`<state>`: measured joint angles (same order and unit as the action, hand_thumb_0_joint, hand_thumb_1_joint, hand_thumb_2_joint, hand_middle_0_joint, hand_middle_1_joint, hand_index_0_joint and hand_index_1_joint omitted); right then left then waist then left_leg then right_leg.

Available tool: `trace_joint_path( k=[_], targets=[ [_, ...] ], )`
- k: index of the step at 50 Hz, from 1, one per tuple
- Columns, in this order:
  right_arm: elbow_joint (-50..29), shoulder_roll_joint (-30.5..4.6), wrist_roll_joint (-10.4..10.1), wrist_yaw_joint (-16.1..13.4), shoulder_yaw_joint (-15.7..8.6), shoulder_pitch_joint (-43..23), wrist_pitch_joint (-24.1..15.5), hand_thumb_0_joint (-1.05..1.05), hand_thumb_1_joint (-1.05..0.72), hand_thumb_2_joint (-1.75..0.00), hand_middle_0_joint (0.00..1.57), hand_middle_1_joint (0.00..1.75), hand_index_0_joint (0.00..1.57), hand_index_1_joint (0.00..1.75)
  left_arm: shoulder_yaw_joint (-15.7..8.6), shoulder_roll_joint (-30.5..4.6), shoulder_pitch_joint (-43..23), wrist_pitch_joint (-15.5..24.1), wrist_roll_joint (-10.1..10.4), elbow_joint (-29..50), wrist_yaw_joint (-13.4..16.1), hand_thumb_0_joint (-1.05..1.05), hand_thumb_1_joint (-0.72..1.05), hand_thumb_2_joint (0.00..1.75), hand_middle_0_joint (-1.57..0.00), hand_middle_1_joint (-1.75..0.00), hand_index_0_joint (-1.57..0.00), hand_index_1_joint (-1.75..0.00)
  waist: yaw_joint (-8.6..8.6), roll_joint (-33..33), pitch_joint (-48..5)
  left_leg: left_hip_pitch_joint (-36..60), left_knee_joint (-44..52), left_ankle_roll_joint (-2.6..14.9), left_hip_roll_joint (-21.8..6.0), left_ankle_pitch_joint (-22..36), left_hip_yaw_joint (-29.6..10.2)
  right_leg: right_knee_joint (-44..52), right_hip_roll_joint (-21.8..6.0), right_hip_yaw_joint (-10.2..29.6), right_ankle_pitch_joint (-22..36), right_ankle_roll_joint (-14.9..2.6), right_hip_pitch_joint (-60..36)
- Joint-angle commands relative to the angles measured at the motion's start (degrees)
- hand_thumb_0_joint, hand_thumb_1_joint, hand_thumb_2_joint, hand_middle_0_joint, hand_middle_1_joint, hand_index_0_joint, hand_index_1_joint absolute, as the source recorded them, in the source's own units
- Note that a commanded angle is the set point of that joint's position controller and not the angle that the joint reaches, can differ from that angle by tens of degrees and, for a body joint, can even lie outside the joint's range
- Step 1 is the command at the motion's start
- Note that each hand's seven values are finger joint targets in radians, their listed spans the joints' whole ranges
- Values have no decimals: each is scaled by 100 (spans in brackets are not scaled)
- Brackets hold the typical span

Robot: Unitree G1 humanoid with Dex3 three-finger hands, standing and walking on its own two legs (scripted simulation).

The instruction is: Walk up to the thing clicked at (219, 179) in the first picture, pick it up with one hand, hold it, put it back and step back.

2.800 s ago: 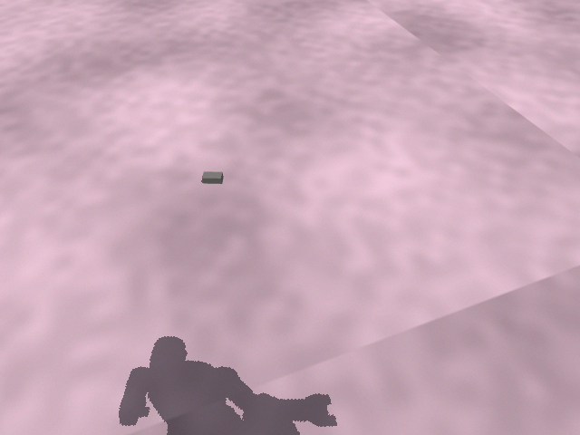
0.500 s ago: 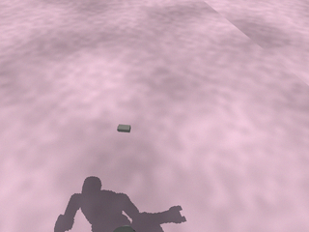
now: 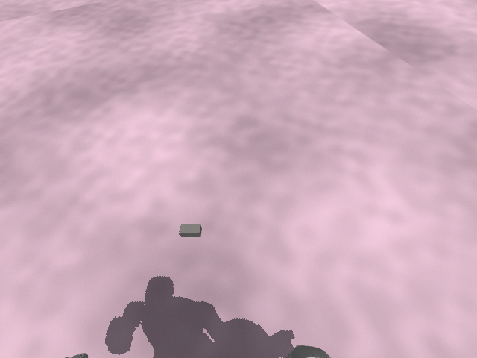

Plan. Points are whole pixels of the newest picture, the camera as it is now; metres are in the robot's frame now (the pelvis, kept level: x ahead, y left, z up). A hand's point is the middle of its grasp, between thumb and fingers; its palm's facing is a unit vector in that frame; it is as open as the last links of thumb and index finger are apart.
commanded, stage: walk up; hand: left
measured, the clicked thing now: (190, 230) +0.76 +0.29 -0.73
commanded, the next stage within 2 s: none
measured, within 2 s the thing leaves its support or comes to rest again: neither
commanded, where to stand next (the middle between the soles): +0.31 +0.06 m, yaw -1 degrees
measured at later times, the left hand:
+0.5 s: hand (75, 326) +0.21 +0.35 -0.14, palm faces -0.06 -0.92 -0.38, open 7.4 cm
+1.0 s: hand (117, 255) +0.36 +0.31 -0.13, palm faces -0.05 -0.94 -0.34, open 7.4 cm
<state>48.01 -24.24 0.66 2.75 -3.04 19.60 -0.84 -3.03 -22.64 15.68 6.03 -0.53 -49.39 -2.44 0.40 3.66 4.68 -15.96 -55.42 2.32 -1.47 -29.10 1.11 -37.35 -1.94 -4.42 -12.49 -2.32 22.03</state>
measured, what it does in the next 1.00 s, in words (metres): walks ahead: left foot, then right foot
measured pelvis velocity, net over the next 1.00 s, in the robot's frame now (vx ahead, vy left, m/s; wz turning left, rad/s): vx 0.23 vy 0.07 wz -0.03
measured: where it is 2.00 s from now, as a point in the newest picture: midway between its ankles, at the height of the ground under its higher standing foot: (237, 347)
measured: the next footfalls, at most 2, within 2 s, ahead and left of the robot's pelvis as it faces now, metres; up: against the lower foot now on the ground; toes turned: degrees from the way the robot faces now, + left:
left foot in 0.34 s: +0.27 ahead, +0.20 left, +0.00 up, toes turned +0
right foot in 0.72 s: +0.35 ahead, -0.06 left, +0.00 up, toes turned -4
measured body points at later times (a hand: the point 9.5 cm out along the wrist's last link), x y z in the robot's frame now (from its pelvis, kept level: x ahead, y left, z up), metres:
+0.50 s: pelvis +0.16 +0.07 +0.01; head +0.18 +0.09 +0.46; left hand +0.21 +0.40 -0.11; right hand +0.22 -0.26 -0.08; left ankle +0.20 +0.18 -0.72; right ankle +0.15 -0.07 -0.66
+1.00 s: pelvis +0.23 +0.07 +0.01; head +0.25 +0.06 +0.45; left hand +0.36 +0.36 -0.11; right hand +0.28 -0.24 -0.13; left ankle +0.23 +0.20 -0.72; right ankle +0.31 -0.05 -0.72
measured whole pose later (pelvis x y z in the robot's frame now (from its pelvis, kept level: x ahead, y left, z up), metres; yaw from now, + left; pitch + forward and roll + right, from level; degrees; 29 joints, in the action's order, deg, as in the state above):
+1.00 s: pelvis +0.23 +0.07 +0.01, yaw -2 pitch -2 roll +1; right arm 58.1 -21.2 0.5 0.1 -0.1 10.6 -1.1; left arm -0.3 -19.5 4.6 0.4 0.0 -55.5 -0.8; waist 0.3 0.2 5.0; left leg -14.4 -36.0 -0.6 -0.7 -19.4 1.5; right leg -35.4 -2.1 -1.6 -11.4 -0.5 22.0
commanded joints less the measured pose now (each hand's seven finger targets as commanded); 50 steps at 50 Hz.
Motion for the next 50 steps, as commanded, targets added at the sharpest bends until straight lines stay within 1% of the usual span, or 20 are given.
trace_joint_path(
  k=[1, 5, 11, 13, 16, 17, 18, 19, 23, 27, 30, 32, 34, 35, 36, 37, 38, 45, 47, 50],
  targets=[
    [-394, -1228, -66, -39, -334, 34, -158, 0, -90, -90, 20, 30, 20, 30, -474, -1775, 530, 68, 63, 315, 205, 0, 90, 90, -20, -30, -20, -30, -261, -1033, -87, -2059, -812, -16, -378, 531, -568, 2383, -1697, 2731, -1829, -1068, -1416],
    [-215, -1069, 39, 114, -375, 150, -118, 0, -90, -90, 20, 30, 20, 30, -450, -1682, 373, 76, 0, 421, 164, 0, 90, 90, -20, -30, -20, -30, -148, -1275, -84, -1412, 287, -204, -403, 955, -165, 2341, -1273, 1445, -1182, -1033, -749],
    [-390, -1016, 90, 212, -412, -477, -190, 0, -90, -90, 20, 30, 20, 30, -489, -1845, 425, 75, -12, 504, 142, 0, 90, 90, -20, -30, -20, -30, -264, -1225, -104, -1035, 1527, -229, -472, 1402, -45, 2143, -1369, 1349, -1518, -989, -667],
    [-336, -1031, 87, 212, -436, -447, -236, 0, -90, -90, 20, 30, 20, 30, -455, -1872, 314, 44, 11, 517, 144, 0, 90, 90, -20, -30, -20, -30, -171, -1104, -106, -557, 1815, -215, -373, 1425, 99, 1939, -1317, 1178, -1522, -933, -394],
    [-59, -1173, 111, 125, -531, 302, -307, 0, -90, -90, 20, 30, 20, 30, -307, -1597, 173, -48, -7, 522, 149, 0, 90, 90, -20, -30, -20, -30, 355, -547, -369, 1019, 2382, -91, -26, 1217, 341, 583, -970, 751, -1106, -621, 433],
    [52, -1485, 126, 57, -620, 747, -353, 0, -90, -90, 20, 30, 20, 30, -193, -1270, 425, -65, -9, 551, 146, 0, 90, 90, -20, -30, -20, -30, 521, 577, -637, 1686, 3078, 143, -449, 202, -529, -1018, -539, 314, -574, -404, 846],
    [-102, -1985, 127, 18, -712, 815, -387, 0, -90, -90, 20, 30, 20, 30, -88, -924, 497, -75, 115, 582, 148, 0, 90, 90, -20, -30, -20, -30, 509, 1677, -462, 1989, 4221, 764, -1887, -874, -3323, -2416, 416, -60, -1510, -23, 2206],
    [-163, -2116, -11, 17, -737, 681, -366, 0, -90, -90, 20, 30, 20, 30, -221, -1486, 319, -113, 26, 431, 256, 0, 90, 90, -20, -30, -20, -30, 488, 977, -182, 1362, 4184, 1317, -2343, -709, -3765, -2876, 10, 675, -1922, -90, 2132],
    [-290, -1487, -55, -104, -459, 103, -425, 0, -90, -90, 20, 30, 20, 30, -229, -1480, 652, -103, 89, 75, 175, 0, 90, 90, -20, -30, -20, -30, 27, 549, -78, 804, 3731, 975, -1550, 1974, -1521, -2323, -402, 821, -944, -23, 1391],
    [-364, -1412, -32, -187, -378, 54, -417, 0, -90, -90, 20, 30, 20, 30, -176, -1168, 433, -201, 33, 144, 128, 0, 90, 90, -20, -30, -20, -30, 39, 612, -138, 798, 3443, 1136, -1466, 3790, -799, -1390, -319, 443, -787, 167, 970],
    [-386, -1253, -42, -253, -265, -126, -366, 0, -90, -90, 20, 30, 20, 30, -141, -933, 243, -244, 51, 135, 199, 0, 90, 90, -20, -30, -20, -30, -52, 501, -298, 434, 2824, 959, -1347, 5869, -278, -724, -156, 201, -146, 73, 148],
    [-357, -1238, -100, -295, -247, -230, -293, 0, -90, -90, 20, 30, 20, 30, -162, -900, 123, -254, 49, 55, 240, 0, 90, 90, -20, -30, -20, -30, -46, 401, -491, 329, 2419, 804, -1225, 5543, -178, -272, 24, 95, 198, 24, -269],
    [-350, -1091, -189, -312, -165, -406, -218, 0, -90, -90, 20, 30, 20, 30, -201, -979, 320, -226, 36, -102, 271, 0, 90, 90, -20, -30, -20, -30, -258, 59, -757, -10, 1773, 482, -948, 4260, -112, 565, 115, 192, 1047, -106, -1225],
    [-350, -872, -222, -318, -79, -370, -207, 0, -90, -90, 20, 30, 20, 30, -258, -1245, 343, -193, 5, -104, 302, 0, 90, 90, -20, -30, -20, -30, -333, -512, -883, -313, 1250, 262, -724, 3354, 20, 853, -220, 590, 1820, -246, -1683],
    [-325, -574, -222, -315, 27, -126, -180, 0, -90, -90, 20, 30, 20, 30, -330, -1574, 235, -161, -13, -39, 321, 0, 90, 90, -20, -30, -20, -30, -250, -1429, -1104, -830, 456, -9, -278, 1367, 238, 1184, -1398, 2128, 2423, -615, -1955],
    [-179, -740, -206, -375, -32, -116, -48, 0, -90, -90, 20, 30, 20, 30, -275, -1613, -5, -196, 81, 2, 313, 0, 90, 90, -20, -30, -20, -30, -200, -1378, -1110, -557, 184, -39, 23, -654, -55, 1447, -2004, 2953, 2017, -1307, -1379],
    [-28, -939, -161, -420, -87, -261, 11, 0, -90, -90, 20, 30, 20, 30, -238, -1574, -287, -239, 49, 40, 325, 0, 90, 90, -20, -30, -20, -30, -163, -1220, -853, -507, 166, -33, -104, -982, -211, 1487, -1910, 2928, 1268, -1334, -966],
    [817, -885, -41, -368, -58, -91, -91, 0, -90, -90, 20, 30, 20, 30, -104, -1181, -1130, -459, 25, -101, 290, 0, 90, 90, -20, -30, -20, -30, 119, -1157, -903, 563, 2619, -132, -57, 1351, -100, 1006, -964, 1429, 141, -477, -206],
    [663, -1177, 1, -355, -69, -950, -149, 0, -90, -90, 20, 30, 20, 30, -33, -917, -1146, -508, 112, -244, 257, 0, 90, 90, -20, -30, -20, -30, -168, -381, -534, -186, 3277, 144, -793, 492, -1269, 1074, -501, 1120, -977, -28, -248],
    [905, -953, -7, -299, 74, -1112, -160, 0, -90, -90, 20, 30, 20, 30, -62, -1035, -1340, -471, 42, -545, 219, 0, 90, 90, -20, -30, -20, -30, -141, -554, -316, -540, 3361, 88, -570, 434, -855, 1298, -550, 1219, -908, -49, -865]
  ],
)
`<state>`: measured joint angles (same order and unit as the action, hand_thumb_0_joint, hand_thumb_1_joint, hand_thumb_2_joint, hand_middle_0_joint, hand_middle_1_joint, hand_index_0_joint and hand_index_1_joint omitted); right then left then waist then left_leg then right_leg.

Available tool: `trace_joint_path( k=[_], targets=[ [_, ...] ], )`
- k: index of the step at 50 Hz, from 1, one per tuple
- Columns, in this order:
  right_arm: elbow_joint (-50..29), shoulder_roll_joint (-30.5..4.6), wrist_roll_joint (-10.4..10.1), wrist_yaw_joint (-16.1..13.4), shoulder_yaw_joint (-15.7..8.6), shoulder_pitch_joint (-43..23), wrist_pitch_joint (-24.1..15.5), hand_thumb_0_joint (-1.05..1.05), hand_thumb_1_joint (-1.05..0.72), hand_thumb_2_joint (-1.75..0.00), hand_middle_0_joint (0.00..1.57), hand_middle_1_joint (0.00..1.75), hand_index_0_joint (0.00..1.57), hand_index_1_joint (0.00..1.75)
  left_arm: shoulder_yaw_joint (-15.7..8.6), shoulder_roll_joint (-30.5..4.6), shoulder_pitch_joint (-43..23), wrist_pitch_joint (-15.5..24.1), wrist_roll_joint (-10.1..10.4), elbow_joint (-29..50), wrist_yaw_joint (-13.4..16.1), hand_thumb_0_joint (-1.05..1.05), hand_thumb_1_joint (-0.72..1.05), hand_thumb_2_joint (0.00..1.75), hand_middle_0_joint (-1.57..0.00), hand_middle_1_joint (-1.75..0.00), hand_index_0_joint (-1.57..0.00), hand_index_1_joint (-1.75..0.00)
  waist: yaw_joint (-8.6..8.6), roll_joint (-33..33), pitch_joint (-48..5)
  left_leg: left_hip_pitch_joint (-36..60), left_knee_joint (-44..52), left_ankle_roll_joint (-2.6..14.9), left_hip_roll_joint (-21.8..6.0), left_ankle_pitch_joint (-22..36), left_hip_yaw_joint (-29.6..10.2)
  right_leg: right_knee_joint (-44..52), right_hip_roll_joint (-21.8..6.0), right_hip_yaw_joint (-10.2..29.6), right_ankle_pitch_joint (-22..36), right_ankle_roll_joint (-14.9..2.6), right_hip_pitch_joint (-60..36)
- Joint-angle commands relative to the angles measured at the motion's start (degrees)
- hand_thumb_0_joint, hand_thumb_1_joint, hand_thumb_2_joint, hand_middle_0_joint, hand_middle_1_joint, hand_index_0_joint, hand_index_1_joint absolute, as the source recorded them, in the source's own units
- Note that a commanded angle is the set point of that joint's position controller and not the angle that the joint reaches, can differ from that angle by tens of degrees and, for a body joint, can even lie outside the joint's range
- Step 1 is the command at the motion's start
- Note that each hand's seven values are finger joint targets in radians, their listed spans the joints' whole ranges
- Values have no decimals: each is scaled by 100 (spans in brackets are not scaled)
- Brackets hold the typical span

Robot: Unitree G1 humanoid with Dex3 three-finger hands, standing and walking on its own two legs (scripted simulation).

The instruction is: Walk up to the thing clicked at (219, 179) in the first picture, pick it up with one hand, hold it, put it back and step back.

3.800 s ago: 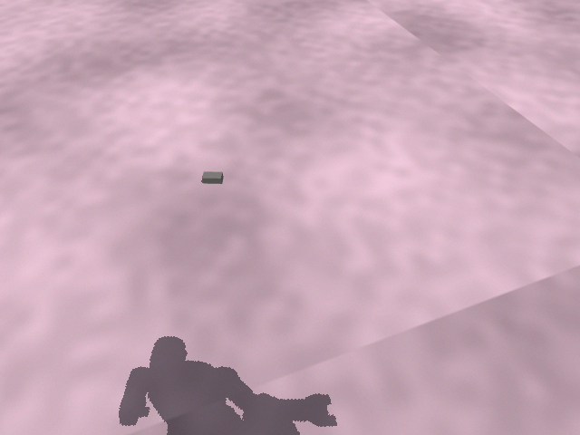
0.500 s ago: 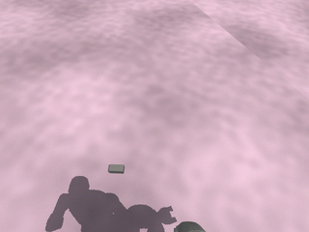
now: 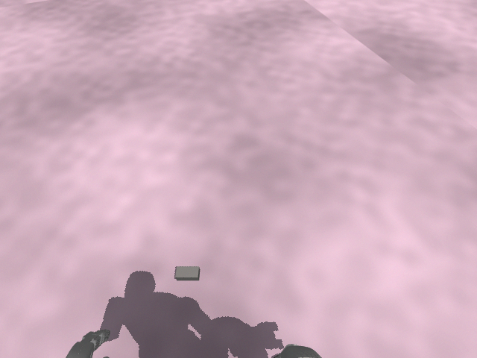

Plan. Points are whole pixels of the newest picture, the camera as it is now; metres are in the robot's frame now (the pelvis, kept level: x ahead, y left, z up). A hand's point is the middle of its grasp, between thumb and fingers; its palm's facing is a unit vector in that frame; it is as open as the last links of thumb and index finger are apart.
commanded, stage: walk up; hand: left
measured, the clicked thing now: (187, 273) +0.53 +0.24 -0.74
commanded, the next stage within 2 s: none
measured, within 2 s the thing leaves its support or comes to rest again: neither
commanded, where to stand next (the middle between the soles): +0.08 +0.00 m, yaw +0 degrees
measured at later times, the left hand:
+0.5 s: hand out of the picture +0.09 +0.26 -0.13, palm faces +0.03 -0.94 -0.34, open 7.4 cm
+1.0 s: hand out of the picture +0.12 +0.25 -0.13, palm faces +0.02 -0.94 -0.33, open 7.4 cm
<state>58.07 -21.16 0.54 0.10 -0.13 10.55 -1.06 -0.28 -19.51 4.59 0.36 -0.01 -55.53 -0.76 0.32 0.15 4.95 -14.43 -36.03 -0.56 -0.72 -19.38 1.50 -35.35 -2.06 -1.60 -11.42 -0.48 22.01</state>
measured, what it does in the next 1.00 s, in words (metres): stands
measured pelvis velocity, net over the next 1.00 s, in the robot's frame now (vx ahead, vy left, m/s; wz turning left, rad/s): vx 0.03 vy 0.00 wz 0.01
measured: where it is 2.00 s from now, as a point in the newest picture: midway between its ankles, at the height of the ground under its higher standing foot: outside the picture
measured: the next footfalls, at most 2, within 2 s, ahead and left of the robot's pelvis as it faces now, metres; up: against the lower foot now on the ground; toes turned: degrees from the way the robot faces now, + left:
right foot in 1.88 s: +0.00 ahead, -0.13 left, +0.00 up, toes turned -5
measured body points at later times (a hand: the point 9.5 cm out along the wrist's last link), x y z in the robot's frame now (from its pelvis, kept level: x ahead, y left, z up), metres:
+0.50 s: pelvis +0.03 +0.00 +0.02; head +0.04 +0.00 +0.47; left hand +0.09 +0.31 -0.11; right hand +0.14 -0.29 -0.11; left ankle +0.00 +0.13 -0.72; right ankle +0.08 -0.12 -0.72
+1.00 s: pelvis +0.03 +0.00 +0.02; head +0.04 -0.01 +0.47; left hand +0.11 +0.29 -0.11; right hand +0.11 -0.30 -0.11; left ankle +0.00 +0.13 -0.72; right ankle +0.08 -0.12 -0.72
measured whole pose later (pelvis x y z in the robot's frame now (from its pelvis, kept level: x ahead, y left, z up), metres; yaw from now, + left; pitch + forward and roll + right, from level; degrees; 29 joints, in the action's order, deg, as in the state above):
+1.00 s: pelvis +0.03 +0.00 +0.02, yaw +1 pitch -2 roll +0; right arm 66.0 -20.3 0.6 0.1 -0.3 5.7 -0.6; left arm -1.6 -18.8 3.6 0.5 -0.5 -66.2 -0.9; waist -0.1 0.5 2.6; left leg -3.6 -18.1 -1.2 -1.2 -12.5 0.6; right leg -18.5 -1.2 -2.9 -5.4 -0.3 11.1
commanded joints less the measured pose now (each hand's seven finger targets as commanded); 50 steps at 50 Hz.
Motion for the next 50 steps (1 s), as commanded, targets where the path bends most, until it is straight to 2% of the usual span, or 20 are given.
trace_joint_path(
  k=[1, 4, 9, 10, 13, 18, 21, 32, 36, 41, 46, 50],
  targets=[
    [-31, -1295, 3, -33, -207, -206, -166, 0, -90, -90, 20, 30, 20, 30, -333, -1326, -251, 115, 2, 4, 43, 0, 90, 90, -20, -30, -20, -30, -124, -25, -398, -567, 1546, 349, -669, -262, -907, 1101, -527, 856, -684, -228, -987],
    [104, -1279, -14, -30, -170, -441, -225, 0, -90, -90, 20, 30, 20, 30, -264, -1248, -254, 147, 57, -225, 31, 0, 90, 90, -20, -30, -20, -30, -193, 213, -642, -117, 1665, 303, -731, 780, -859, 1058, -488, 617, 535, -178, -1240],
    [245, -1272, -44, -54, -171, -649, -202, 0, -90, -90, 20, 30, 20, 30, -218, -1221, -339, 116, 88, -500, 27, 0, 90, 90, -20, -30, -20, -30, -171, 227, -803, 363, 1762, 257, -747, 1381, -660, 1326, -527, 491, 958, -120, -1489],
    [283, -1265, -40, -60, -180, -650, -187, 0, -90, -90, 20, 30, 20, 30, -203, -1207, -422, 108, 80, -539, 27, 0, 90, 90, -20, -30, -20, -30, -127, 178, -779, 337, 1833, 246, -745, 1397, -663, 1399, -536, 501, 981, -96, -1518],
    [346, -1263, -46, -61, -197, -776, -144, 0, -90, -90, 20, 30, 20, 30, -181, -1188, -369, 91, 64, -696, 26, 0, 90, 90, -20, -30, -20, -30, -144, 155, -667, 381, 2003, 253, -756, 1005, -669, 1542, -524, 488, 716, -56, -1494],
    [426, -1227, -54, -53, -198, -881, -112, 0, -90, -90, 20, 30, 20, 30, -190, -1204, -344, 100, 37, -855, 27, 0, 90, 90, -20, -30, -20, -30, -127, 44, -593, 518, 2081, 222, -705, 961, -620, 1735, -558, 531, 663, -23, -1443],
    [461, -1226, -64, -50, -203, -877, -109, 0, -90, -90, 20, 30, 20, 30, -206, -1199, -362, 115, 23, -885, 31, 0, 90, 90, -20, -30, -20, -30, -97, -37, -719, 656, 2078, 213, -723, 1218, -600, 1772, -601, 526, 907, -17, -1559],
    [475, -1150, -65, -53, -212, -960, -70, 0, -90, -90, 20, 30, 20, 30, -267, -1183, -339, 152, -13, -889, 64, 0, 90, 90, -20, -30, -20, -30, -80, -149, -844, 816, 2095, 169, -698, 1528, -530, 1846, -677, 538, 1371, 13, -1744],
    [465, -1107, -53, -47, -210, -959, -57, 0, -90, -90, 20, 30, 20, 30, -284, -1174, -270, 137, -14, -881, 73, 0, 90, 90, -20, -30, -20, -30, -120, -111, -778, 846, 2128, 161, -700, 1421, -526, 1894, -647, 519, 1099, 25, -1672],
    [472, -1107, -37, -52, -212, -871, -52, 0, -90, -90, 20, 30, 20, 30, -304, -1153, -350, 137, -39, -820, 77, 0, 90, 90, -20, -30, -20, -30, -79, -77, -763, 732, 2138, 167, -696, 1289, -516, 1912, -645, 555, 1048, 6, -1721],
    [464, -1107, -22, -53, -215, -798, -54, 0, -90, -90, 20, 30, 20, 30, -331, -1178, -365, 111, -50, -766, 72, 0, 90, 90, -20, -30, -20, -30, -88, -65, -640, 585, 2185, 168, -668, 976, -535, 1970, -606, 593, 581, -23, -1652],
    [446, -1099, -17, -51, -213, -736, -68, 0, -90, -90, 20, 30, 20, 30, -344, -1167, -357, 100, -54, -753, 63, 0, 90, 90, -20, -30, -20, -30, -89, -80, -587, 485, 2202, 184, -662, 891, -571, 1956, -567, 583, 482, -16, -1664]
  ],
)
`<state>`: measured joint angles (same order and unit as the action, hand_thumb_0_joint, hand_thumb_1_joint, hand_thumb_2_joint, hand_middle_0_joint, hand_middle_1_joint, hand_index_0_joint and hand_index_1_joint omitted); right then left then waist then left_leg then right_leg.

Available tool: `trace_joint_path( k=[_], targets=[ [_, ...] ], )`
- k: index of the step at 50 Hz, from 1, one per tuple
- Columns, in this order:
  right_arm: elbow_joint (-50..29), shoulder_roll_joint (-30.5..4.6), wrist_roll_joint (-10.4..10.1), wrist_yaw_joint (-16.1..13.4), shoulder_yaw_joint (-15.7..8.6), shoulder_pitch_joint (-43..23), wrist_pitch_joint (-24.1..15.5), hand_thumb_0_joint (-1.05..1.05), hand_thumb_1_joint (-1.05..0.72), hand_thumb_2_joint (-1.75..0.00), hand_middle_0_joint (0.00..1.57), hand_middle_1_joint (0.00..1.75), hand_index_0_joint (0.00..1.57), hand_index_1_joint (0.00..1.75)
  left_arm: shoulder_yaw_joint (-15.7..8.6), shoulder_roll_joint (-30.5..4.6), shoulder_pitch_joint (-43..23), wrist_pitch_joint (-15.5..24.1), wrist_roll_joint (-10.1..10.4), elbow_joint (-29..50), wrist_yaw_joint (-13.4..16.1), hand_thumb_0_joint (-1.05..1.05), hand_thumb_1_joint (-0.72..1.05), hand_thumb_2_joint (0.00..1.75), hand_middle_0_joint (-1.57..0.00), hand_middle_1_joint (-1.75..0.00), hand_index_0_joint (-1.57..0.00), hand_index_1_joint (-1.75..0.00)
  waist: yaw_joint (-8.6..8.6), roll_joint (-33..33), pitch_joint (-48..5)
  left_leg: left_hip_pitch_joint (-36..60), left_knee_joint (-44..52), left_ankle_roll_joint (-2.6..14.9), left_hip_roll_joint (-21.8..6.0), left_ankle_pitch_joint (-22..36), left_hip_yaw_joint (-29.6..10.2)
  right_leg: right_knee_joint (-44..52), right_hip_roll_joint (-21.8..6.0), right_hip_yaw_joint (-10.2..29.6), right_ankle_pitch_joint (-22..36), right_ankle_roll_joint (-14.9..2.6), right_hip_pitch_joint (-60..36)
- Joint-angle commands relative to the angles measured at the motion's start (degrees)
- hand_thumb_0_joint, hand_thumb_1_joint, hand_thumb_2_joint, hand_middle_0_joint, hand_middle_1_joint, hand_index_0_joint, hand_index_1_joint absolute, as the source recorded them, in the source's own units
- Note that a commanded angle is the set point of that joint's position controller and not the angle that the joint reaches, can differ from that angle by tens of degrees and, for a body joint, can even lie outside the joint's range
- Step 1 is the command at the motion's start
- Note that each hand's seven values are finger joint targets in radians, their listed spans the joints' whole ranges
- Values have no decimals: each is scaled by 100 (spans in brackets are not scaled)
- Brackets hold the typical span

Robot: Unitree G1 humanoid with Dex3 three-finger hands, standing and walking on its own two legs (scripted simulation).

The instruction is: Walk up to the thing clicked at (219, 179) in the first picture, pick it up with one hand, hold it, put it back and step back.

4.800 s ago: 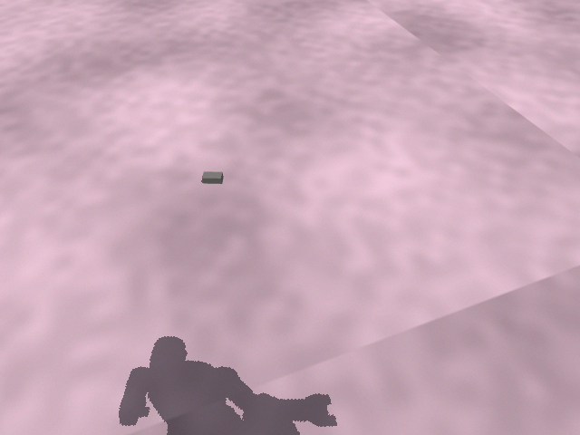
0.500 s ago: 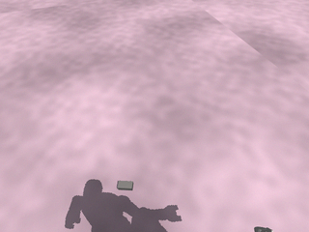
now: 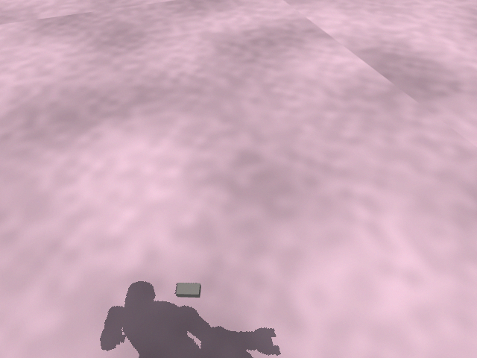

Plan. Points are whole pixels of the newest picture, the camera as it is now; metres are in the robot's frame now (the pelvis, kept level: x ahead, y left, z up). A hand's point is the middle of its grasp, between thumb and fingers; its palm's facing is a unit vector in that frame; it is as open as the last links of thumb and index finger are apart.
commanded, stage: walk up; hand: left
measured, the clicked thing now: (188, 290) +0.50 +0.24 -0.76
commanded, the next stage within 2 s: none
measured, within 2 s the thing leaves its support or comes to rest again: neither
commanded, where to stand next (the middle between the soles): +0.06 +0.00 m, yaw -1 degrees
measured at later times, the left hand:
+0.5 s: hand out of the picture +0.09 +0.30 -0.19, palm faces -0.01 -0.93 -0.36, open 7.4 cm
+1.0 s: hand out of the picture +0.04 +0.27 -0.14, palm faces -0.07 -0.91 -0.41, open 7.4 cm
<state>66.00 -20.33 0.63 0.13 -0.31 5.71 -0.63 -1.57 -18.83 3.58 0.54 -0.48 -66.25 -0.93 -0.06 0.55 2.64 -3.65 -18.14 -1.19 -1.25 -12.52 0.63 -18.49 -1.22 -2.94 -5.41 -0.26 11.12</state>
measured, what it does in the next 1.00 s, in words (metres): steps on the spot: right foot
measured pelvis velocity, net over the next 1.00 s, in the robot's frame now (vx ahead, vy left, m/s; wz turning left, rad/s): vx -0.05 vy -0.01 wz -0.06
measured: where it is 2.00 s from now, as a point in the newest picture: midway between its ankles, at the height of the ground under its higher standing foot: outside the picture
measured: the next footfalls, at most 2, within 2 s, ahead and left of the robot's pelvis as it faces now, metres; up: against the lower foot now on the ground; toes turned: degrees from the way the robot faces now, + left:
right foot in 0.88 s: -0.03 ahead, -0.13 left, +0.00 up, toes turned -5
left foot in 1.22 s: +0.09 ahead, +0.12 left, +0.00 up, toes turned -2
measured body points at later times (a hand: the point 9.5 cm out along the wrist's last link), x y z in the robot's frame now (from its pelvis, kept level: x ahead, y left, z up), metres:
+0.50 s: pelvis -0.07 +0.03 -0.04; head -0.01 +0.05 +0.41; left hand +0.09 +0.34 -0.16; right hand +0.00 -0.30 -0.14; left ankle -0.08 +0.14 -0.75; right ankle +0.05 -0.11 -0.74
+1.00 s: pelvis -0.05 -0.01 -0.01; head -0.04 -0.02 +0.44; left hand +0.05 +0.31 -0.11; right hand -0.04 -0.34 -0.13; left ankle -0.06 +0.13 -0.70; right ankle -0.07 -0.13 -0.75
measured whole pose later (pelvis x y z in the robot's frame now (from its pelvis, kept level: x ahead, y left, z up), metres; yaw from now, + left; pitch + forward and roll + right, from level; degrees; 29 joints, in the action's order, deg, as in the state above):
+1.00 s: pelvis -0.05 -0.01 -0.01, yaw -3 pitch -3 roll -1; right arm 52.2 -25.0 0.9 1.1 -4.2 18.8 0.8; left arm -3.5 -22.4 14.5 3.0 -1.2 -52.4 -1.6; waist 0.9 3.3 4.1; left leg -20.0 -54.2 1.4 0.2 -25.9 -4.9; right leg -27.4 0.3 -2.1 -16.4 -0.9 7.8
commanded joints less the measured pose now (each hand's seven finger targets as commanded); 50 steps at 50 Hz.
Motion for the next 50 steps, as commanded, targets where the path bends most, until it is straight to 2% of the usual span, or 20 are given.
trace_joint_path(
  k=[1, 7, 9, 12, 14, 17, 20, 22, 23, 24, 25, 28, 34, 38, 40, 43, 44, 45, 46, 50],
  targets=[
    [-350, -1186, -21, -52, -186, -189, -114, 0, -90, -90, 20, 30, 20, 30, -214, -1234, -288, 90, -8, 368, 71, 0, 90, 90, -20, -30, -20, -30, -46, -137, -382, -606, 409, 247, -611, 148, -463, 273, -688, 758, -70, -48, -617],
    [-377, -1192, -15, -52, -192, -106, -119, 0, -90, -90, 20, 30, 20, 30, -228, -1244, -302, 83, -2, 397, 67, 0, 90, 90, -20, -30, -20, -30, -45, -115, -375, -638, 391, 245, -591, 242, -495, 222, -653, 746, -37, -41, -644],
    [-530, -1469, -92, -110, -323, -90, 8, 0, -90, -90, 20, 30, 20, 30, -390, -1554, -185, -78, 69, 601, 118, 0, 90, 90, -20, -30, -20, -30, -25, -179, -85, -869, -361, 254, -568, 1845, -428, -499, -668, 559, 1810, -191, -335],
    [-742, -1415, -133, -125, -395, 48, 78, 0, -90, -90, 20, 30, 20, 30, -429, -1577, -116, -146, 61, 878, 125, 0, 90, 90, -20, -30, -20, -30, 12, -333, -956, -588, -1166, 303, -373, 1761, -250, -678, -903, 656, 2201, -457, -458],
    [-827, -1317, -117, -129, -422, 194, 162, 0, -90, -90, 20, 30, 20, 30, -474, -1696, -311, -212, 31, 1069, 129, 0, 90, 90, -20, -30, -20, -30, 37, -715, -1133, -663, -2025, 259, 1, 839, -29, -529, -1347, 1051, 1989, -827, -208],
    [-912, -1231, -46, -104, -508, 688, 340, 0, -90, -90, 20, 30, 20, 30, -492, -1777, -766, -294, -133, 1455, 147, 0, 90, 90, -20, -30, -20, -30, 142, -1370, -766, -823, -3745, 360, 209, -2169, -241, -238, -2078, 1632, 1058, -1433, 1009],
    [-970, -1241, -63, -75, -591, 1079, 296, 0, -90, -90, 20, 30, 20, 30, -433, -1640, -891, -319, -214, 1654, 179, 0, 90, 90, -20, -30, -20, -30, 303, -1240, -775, -940, -2763, 357, 67, -1533, -303, -921, -1627, 1218, 869, -1099, 909],
    [-886, -1304, 90, -73, -640, 1173, 155, 0, -90, -90, 20, 30, 20, 30, -365, -1438, -767, -404, -130, 1675, 134, 0, 90, 90, -20, -30, -20, -30, 294, -347, -708, -764, -805, 304, -29, -625, -332, -1829, -900, 810, -622, -659, 972],
    [-1058, -1770, 265, -95, -745, 926, 86, 0, -90, -90, 20, 30, 20, 30, -317, -1172, -494, -452, -62, 1748, 107, 0, 90, 90, -20, -30, -20, -30, 141, 951, -492, -678, 95, 604, -1091, -421, -2196, -2893, -52, 603, -1956, -282, 1819],
    [-1354, -2258, 298, -121, -821, 362, 30, 0, -90, -90, 20, 30, 20, 30, -358, -1189, -269, -495, -99, 1687, 137, 0, 90, 90, -20, -30, -20, -30, -32, 968, -356, -1300, 240, 1085, -1923, 11, -2911, -3749, 377, 1034, -2750, -86, 1844],
    [-1465, -2436, 219, -128, -848, 161, -6, 0, -90, -90, 20, 30, 20, 30, -462, -1492, -480, -507, -122, 1632, 175, 0, 90, 90, -20, -30, -20, -30, 163, 1038, -251, -2013, 356, 1518, -2231, 186, -3266, -4415, 385, 1516, -2921, -71, 1425],
    [-1565, -1871, 218, -244, -743, -237, -132, 0, -90, -90, 20, 30, 20, 30, -511, -1608, 180, -479, -60, 1440, 118, 0, 90, 90, -20, -30, -20, -30, -266, 423, -189, -984, -245, 1153, -1398, 524, -1699, -4882, 442, 1585, -1850, -37, 1931],
    [-1532, -2025, 233, -75, -925, 1317, -295, 0, -90, -90, 20, 30, 20, 30, -492, -1610, -359, -120, -203, 1852, -136, 0, 90, 90, -20, -30, -20, -30, 622, 861, -69, 900, 180, 1404, -1633, -1474, -2031, -2873, 177, 883, -2358, 98, 2459],
    [-1776, -2041, 213, 62, -907, 1338, -258, 0, -90, -90, 20, 30, 20, 30, -484, -1558, -47, 89, -158, 1757, -200, 0, 90, 90, -20, -30, -20, -30, 528, 1045, 238, 304, 303, 1523, -1612, -1585, -1678, -2082, 14, 420, -2568, -49, 1771],
    [-1923, -1951, 191, 114, -847, 1197, -212, 0, -90, -90, 20, 30, 20, 30, -478, -1472, 380, 167, -132, 1664, -212, 0, 90, 90, -20, -30, -20, -30, 389, 1157, 160, -2, 144, 1410, -1395, -1023, -1334, -1570, 111, 176, -2228, -77, 1144],
    [-2184, -1444, 82, 128, -638, 650, -99, 0, -90, -90, 20, 30, 20, 30, -566, -1485, 1763, 286, -132, 1241, -47, 0, 90, 90, -20, -30, -20, -30, -437, 188, -342, -1241, -1661, 845, -701, 191, -261, 39, 195, -37, -706, -130, -1269],
    [-2306, -953, -6, 112, -459, 819, -102, 0, -90, -90, 20, 30, 20, 30, -699, -1903, 2071, 327, -192, 1244, 34, 0, 90, 90, -20, -30, -20, -30, -532, -1215, -380, -2440, -3158, 470, -143, -717, 57, 534, -778, 1766, -1459, -283, -1971],
    [-2388, -1019, -19, 83, -463, 624, -57, 0, -90, -90, 20, 30, 20, 30, -722, -2396, 1705, 364, -208, 1517, 68, 0, 90, 90, -20, -30, -20, -30, -447, -1365, -44, -3369, -3693, 292, 387, -1959, -243, 899, -2032, 3538, -2080, -1004, -1504],
    [-2230, -1512, 14, 11, -625, 705, -51, 0, -90, -90, 20, 30, 20, 30, -702, -2416, 1418, 321, -128, 1650, 50, 0, 90, 90, -20, -30, -20, -30, -359, -678, 375, -3128, -4104, 252, 107, -1967, -863, 701, -2238, 3429, -2024, -1403, -768],
    [-1795, -1441, -23, 72, -593, 1371, -28, 0, -90, -90, 20, 30, 20, 30, -532, -1870, 940, 394, -19, 1869, 130, 0, 90, 90, -20, -30, -20, -30, 12, -781, 426, -2668, -3838, 136, -9, -1030, -954, 337, -1422, 1362, 167, -1142, -466]
  ],
)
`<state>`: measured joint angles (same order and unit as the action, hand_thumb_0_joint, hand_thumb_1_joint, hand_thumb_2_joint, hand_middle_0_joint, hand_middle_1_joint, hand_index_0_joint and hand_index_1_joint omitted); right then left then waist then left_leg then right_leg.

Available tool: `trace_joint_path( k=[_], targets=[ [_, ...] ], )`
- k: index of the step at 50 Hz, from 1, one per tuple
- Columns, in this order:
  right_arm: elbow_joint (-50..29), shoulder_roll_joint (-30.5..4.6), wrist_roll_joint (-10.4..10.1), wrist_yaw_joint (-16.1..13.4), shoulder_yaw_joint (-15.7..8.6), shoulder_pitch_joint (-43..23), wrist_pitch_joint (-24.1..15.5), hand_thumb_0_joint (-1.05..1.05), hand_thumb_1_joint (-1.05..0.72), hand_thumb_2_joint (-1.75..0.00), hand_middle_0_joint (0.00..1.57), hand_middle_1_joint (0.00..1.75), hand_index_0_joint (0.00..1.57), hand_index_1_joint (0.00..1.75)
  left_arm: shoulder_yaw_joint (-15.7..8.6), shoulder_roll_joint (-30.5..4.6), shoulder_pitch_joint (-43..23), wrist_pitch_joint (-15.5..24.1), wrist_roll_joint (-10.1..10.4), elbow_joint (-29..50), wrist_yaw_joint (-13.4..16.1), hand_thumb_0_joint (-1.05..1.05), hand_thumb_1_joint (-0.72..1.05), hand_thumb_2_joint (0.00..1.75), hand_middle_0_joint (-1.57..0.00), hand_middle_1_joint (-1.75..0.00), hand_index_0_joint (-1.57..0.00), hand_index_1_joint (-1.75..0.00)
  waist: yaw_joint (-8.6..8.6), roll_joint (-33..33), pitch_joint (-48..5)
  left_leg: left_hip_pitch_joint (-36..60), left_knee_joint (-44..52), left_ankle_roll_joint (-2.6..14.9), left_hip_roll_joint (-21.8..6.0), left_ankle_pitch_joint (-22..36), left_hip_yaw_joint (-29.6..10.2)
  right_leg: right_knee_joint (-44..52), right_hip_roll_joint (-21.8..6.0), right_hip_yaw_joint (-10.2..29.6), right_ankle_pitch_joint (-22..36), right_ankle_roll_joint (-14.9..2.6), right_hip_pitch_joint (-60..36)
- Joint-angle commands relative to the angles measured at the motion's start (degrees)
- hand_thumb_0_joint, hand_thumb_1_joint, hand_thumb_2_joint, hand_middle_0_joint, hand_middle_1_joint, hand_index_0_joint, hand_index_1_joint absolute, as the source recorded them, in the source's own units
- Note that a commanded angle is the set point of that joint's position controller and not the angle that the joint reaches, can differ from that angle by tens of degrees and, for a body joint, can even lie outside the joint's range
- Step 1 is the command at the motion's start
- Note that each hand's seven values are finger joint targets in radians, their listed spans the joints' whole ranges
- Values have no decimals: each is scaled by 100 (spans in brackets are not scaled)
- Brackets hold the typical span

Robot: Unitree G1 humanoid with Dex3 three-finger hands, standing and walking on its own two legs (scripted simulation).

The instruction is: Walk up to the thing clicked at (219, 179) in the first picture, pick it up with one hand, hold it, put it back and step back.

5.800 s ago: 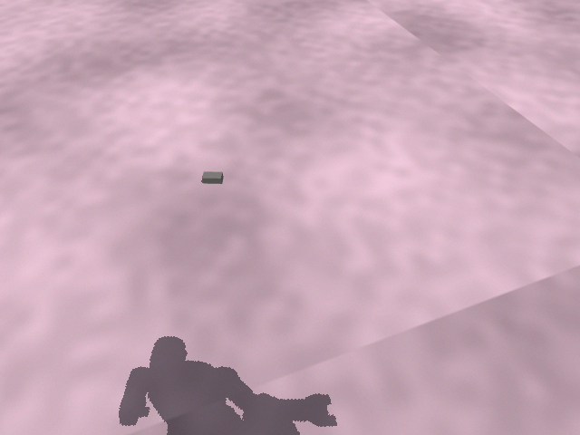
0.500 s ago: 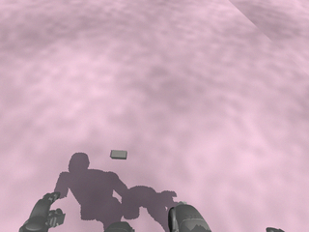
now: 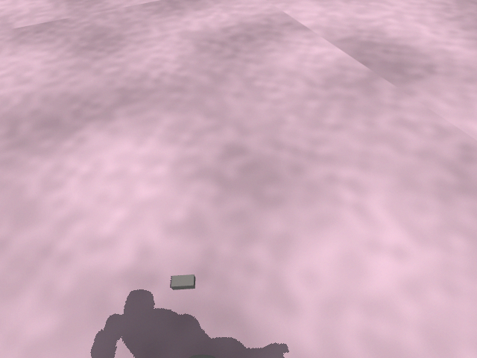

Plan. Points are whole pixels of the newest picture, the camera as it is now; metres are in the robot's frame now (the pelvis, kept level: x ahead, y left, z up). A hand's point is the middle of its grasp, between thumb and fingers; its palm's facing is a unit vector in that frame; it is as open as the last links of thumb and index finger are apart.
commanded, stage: walk up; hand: left
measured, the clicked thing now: (183, 282) +0.54 +0.28 -0.75
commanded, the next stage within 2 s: none
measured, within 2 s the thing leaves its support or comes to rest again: neither
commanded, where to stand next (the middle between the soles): +0.10 +0.01 m, yaw +3 degrees
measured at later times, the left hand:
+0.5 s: hand out of the picture +0.08 +0.28 -0.17, palm faces +0.00 -0.91 -0.41, open 7.4 cm
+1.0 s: hand out of the picture +0.04 +0.28 -0.15, palm faces +0.03 -0.91 -0.40, open 7.4 cm
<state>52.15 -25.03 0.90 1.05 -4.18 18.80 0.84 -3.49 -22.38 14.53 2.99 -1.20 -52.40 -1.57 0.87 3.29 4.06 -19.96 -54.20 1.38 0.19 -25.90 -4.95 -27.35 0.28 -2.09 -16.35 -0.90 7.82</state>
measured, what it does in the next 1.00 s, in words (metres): steps on the spot: left foot, then right foot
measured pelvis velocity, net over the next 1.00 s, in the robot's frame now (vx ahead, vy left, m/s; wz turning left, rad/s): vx -0.01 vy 0.00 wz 0.06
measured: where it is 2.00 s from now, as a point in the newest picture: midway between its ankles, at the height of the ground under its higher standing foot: outside the picture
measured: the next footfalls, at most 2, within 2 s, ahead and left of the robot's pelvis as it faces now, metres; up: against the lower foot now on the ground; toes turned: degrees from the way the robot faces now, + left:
left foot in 0.22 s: +0.13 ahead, +0.13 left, +0.00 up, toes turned +1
right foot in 0.50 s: +0.01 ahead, -0.11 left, +0.00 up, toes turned +0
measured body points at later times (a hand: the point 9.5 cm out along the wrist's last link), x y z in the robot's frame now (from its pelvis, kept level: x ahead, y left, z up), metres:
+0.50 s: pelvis -0.01 +0.01 -0.03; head +0.04 +0.01 +0.42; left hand +0.08 +0.33 -0.14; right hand +0.14 -0.29 -0.13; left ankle +0.09 +0.13 -0.74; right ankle -0.03 -0.11 -0.74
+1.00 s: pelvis -0.01 +0.00 -0.01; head +0.00 +0.00 +0.44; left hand +0.04 +0.33 -0.12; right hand +0.06 -0.31 -0.13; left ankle -0.01 +0.14 -0.74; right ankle +0.04 -0.13 -0.74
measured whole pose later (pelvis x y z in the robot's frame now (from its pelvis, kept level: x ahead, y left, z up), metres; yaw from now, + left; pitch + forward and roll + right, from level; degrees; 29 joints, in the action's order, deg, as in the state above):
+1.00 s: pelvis -0.01 +0.00 -0.01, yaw +3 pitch -3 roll +1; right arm 52.7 -21.9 1.3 0.8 -1.9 15.1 -1.0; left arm -3.3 -23.8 13.6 1.5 -0.7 -53.6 -1.0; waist 1.0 -0.5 4.1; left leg -14.0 -34.7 -0.6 0.2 -18.2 -2.3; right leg -36.0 -1.8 0.3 -18.3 -1.2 18.0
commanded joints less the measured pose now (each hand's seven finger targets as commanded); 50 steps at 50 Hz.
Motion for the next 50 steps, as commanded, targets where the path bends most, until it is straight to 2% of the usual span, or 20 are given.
trace_joint_path(
  k=[1, 5, 8, 10, 11, 13, 17, 21, 24, 25, 26, 27, 30, 34, 36, 37, 39, 40, 48, 50],
  targets=[
    [-354, -906, -30, -15, -183, 94, -142, 0, -90, -90, 20, 30, 20, 30, -309, -1436, -197, 153, 41, 532, 201, 0, 90, 90, -20, -30, -20, -30, -91, -1043, 309, -686, -23, -182, -146, 356, -270, 1141, -1501, 1002, 1761, -1092, 192],
    [-371, -696, -60, -9, -122, -233, -70, 0, -90, -90, 20, 30, 20, 30, -232, -1358, -434, 37, 105, 574, 264, 0, 90, 90, -20, -30, -20, -30, -146, -1326, 145, 133, 1157, -179, -122, 874, 276, 228, -1362, 434, 4032, -859, 401],
    [-382, -770, -30, -70, -155, -266, -47, 0, -90, -90, 20, 30, 20, 30, -221, -1435, -588, -140, 188, 639, 326, 0, 90, 90, -20, -30, -20, -30, -61, -1386, -132, 266, 1699, -9, 28, 1209, 587, -525, -1340, 460, 4288, -770, 244],
    [-399, -1021, 19, -93, -261, -242, -65, 0, -90, -90, 20, 30, 20, 30, -176, -1367, -653, -243, 233, 688, 367, 0, 90, 90, -20, -30, -20, -30, 44, -807, -284, 879, 2220, 106, -169, 3560, 335, -1169, -1030, 366, 3036, -424, 713],
    [-492, -1324, 54, -114, -340, -304, -72, 0, -90, -90, 20, 30, 20, 30, -157, -1176, -552, -281, 303, 727, 386, 0, 90, 90, -20, -30, -20, -30, 45, 32, -498, 997, 2515, 448, -909, 5100, -533, -2011, -454, 120, 2037, -140, 817],
    [-621, -1501, -46, -112, -388, -439, -94, 0, -90, -90, 20, 30, 20, 30, -168, -1123, -333, -422, 357, 575, 456, 0, 90, 90, -20, -30, -20, -30, 111, 907, -1047, 1081, 2881, 1596, -1973, 5532, -2179, -3646, 244, 452, -2181, -40, 991],
    [-861, -1143, 5, -189, -299, -1116, 20, 0, -90, -90, 20, 30, 20, 30, -176, -1145, -89, -422, 308, 312, 452, 0, 90, 90, -20, -30, -20, -30, -149, 621, -829, 474, 2774, 1196, -1414, 3347, -921, -3846, 67, 663, -1722, -114, 1326],
    [-881, -1097, 101, -120, -286, -1033, 74, 0, -90, -90, 20, 30, 20, 30, -215, -1026, -62, -294, 129, 239, 366, 0, 90, 90, -20, -30, -20, -30, 21, 639, -943, 749, 2638, 1146, -1278, 2208, -1037, -1935, 17, 95, -1479, 63, 1117],
    [-884, -1042, -10, -93, -227, -1260, 148, 0, -90, -90, 20, 30, 20, 30, -272, -979, 397, -218, -14, 38, 359, 0, 90, 90, -20, -30, -20, -30, -308, 522, -938, -72, 2134, 749, -1165, 1872, -918, -279, 68, 144, -340, -125, 116],
    [-914, -810, -71, -87, -154, -1200, 156, 0, -90, -90, 20, 30, 20, 30, -338, -1238, 311, -176, -107, 143, 362, 0, 90, 90, -20, -30, -20, -30, -277, -236, -682, -670, 1551, 410, -768, 1384, -612, 305, -503, 1230, -942, -356, 166],
    [-1026, -593, -86, -98, -130, -1523, 130, 0, -90, -90, 20, 30, 20, 30, -488, -1913, -65, -159, -160, 338, 356, 0, 90, 90, -20, -30, -20, -30, -374, -1590, -198, -1431, 427, -8, 439, -306, -76, 1091, -2015, 3359, -1201, -1078, 876],
    [-951, -929, -13, -199, -243, -1681, 144, 0, -90, -90, 20, 30, 20, 30, -512, -2177, -514, -139, -174, 506, 361, 0, 90, 90, -20, -30, -20, -30, -384, -1489, 61, -889, -595, -133, 257, -788, -537, 1132, -2679, 3794, -454, -1697, 1802],
    [-606, -793, -126, -155, -230, -1070, 36, 0, -90, -90, 20, 30, 20, 30, -347, -1375, -826, -44, -90, 541, 361, 0, 90, 90, -20, -30, -20, -30, -13, -641, -101, -880, -833, -94, 350, -50, -448, 248, -1564, 1718, 1664, -1158, 847],
    [-505, -713, 1, -37, -134, -1114, -191, 0, -90, -90, 20, 30, 20, 30, -349, -1380, -352, -44, -194, 527, 214, 0, 90, 90, -20, -30, -20, -30, -380, -1459, -433, -269, 1432, -156, 163, -222, 516, 213, -1258, 1317, 84, -974, 72],
    [-340, -619, 23, -52, -151, -787, -316, 0, -90, -90, 20, 30, 20, 30, -305, -1407, -360, -136, -82, 549, 137, 0, 90, 90, -20, -30, -20, -30, -132, -1281, -435, 740, 3125, -84, 314, 704, 726, -401, -1160, 1074, 439, -827, 431],
    [-278, -753, 72, -100, -211, -576, -397, 0, -90, -90, 20, 30, 20, 30, -215, -1144, -205, -159, -35, 572, 129, 0, 90, 90, -20, -30, -20, -30, -66, -880, -647, 1684, 3368, 49, 88, 1076, 166, -1083, -937, 779, 751, -547, 939],
    [-346, -1744, 122, -129, -413, -271, -483, 0, -90, -90, 20, 30, 20, 30, -168, -968, -296, -203, 21, 615, 145, 0, 90, 90, -20, -30, -20, -30, 118, 563, -654, 2066, 3764, 1273, -2037, -20, -3085, -2538, -137, 278, -1846, -54, 2713],
    [-344, -1807, 59, -113, -477, -166, -491, 0, -90, -90, 20, 30, 20, 30, -257, -1338, -543, -188, -22, 619, 189, 0, 90, 90, -20, -30, -20, -30, 214, 179, -238, 1439, 3908, 1673, -2290, -103, -3276, -2965, -315, 728, -1961, -92, 2615],
    [-480, -961, -9, -78, -56, -1180, -254, 0, -90, -90, 20, 30, 20, 30, -212, -942, 266, -39, 57, 31, 160, 0, 90, 90, -20, -30, -20, -30, -358, 627, -176, -493, 2796, 610, -857, 1406, -446, -392, -5, -47, 255, 25, -114],
    [-453, -503, -106, -86, 94, -929, -143, 0, -90, -90, 20, 30, 20, 30, -250, -1238, 154, 49, -7, 68, 262, 0, 90, 90, -20, -30, -20, -30, -353, -285, -326, -649, 1786, 168, -333, 1116, -100, 557, -618, 982, 378, -158, -373]
  ],
)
